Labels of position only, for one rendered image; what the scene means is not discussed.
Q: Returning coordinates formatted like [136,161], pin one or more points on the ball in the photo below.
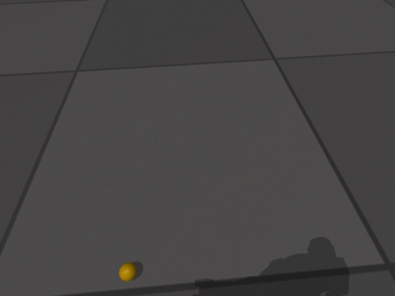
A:
[127,271]

